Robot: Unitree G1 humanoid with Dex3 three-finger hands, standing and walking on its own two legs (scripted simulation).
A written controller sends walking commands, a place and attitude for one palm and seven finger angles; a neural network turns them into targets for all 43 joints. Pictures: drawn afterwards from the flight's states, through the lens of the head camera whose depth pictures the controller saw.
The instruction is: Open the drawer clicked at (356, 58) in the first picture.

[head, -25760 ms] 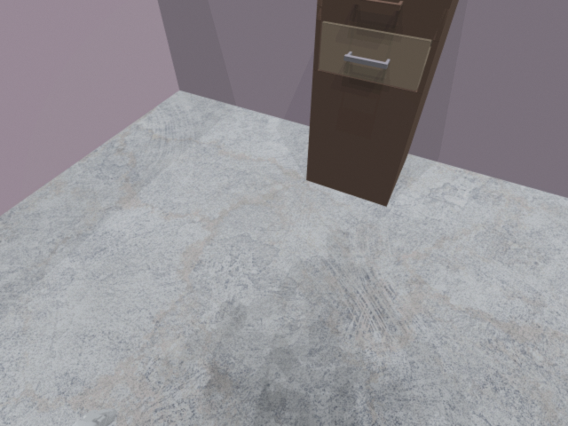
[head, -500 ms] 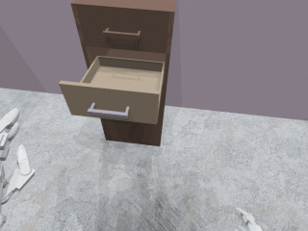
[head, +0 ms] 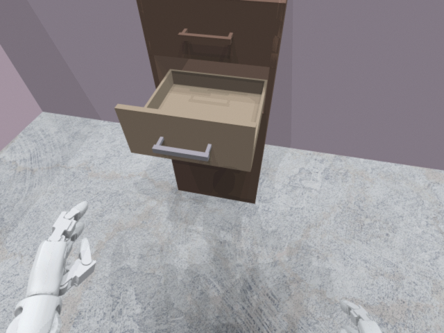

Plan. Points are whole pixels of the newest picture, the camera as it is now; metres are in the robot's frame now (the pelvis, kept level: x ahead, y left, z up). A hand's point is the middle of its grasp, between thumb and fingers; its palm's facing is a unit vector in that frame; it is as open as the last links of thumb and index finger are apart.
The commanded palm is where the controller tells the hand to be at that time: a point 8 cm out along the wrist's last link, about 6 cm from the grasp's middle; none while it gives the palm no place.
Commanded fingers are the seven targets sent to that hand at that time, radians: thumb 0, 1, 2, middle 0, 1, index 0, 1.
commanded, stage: let the arm hang, fingers relaxed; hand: left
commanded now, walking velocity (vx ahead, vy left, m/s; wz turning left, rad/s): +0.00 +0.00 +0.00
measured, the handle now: (182, 148) +0.59 +0.14 -0.06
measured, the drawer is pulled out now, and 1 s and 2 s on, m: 0.30 0.30 0.30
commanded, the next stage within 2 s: look to check the result in 1.00 s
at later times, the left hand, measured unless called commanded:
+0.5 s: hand out of the picture -0.04 +0.19 -0.16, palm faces +0.01 -0.98 -0.21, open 7.3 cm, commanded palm none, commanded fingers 0.00 0.90 0.90 -0.20 -0.30 -0.20 -0.30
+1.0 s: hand out of the picture +0.00 +0.17 -0.16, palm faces +0.00 -0.98 -0.18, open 7.3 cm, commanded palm none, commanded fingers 0.00 0.90 0.90 -0.20 -0.30 -0.20 -0.30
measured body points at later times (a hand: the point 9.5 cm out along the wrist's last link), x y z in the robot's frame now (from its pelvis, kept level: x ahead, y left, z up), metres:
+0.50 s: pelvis +0.01 +0.00 +0.02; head +0.03 +0.00 +0.46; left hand -0.04 +0.24 -0.14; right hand -0.01 -0.23 -0.14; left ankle +0.03 +0.10 -0.73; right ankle +0.00 -0.11 -0.73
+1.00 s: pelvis +0.00 +0.00 +0.02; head +0.02 +0.00 +0.46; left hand +0.00 +0.22 -0.15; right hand -0.03 -0.20 -0.15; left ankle +0.03 +0.10 -0.73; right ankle +0.00 -0.11 -0.73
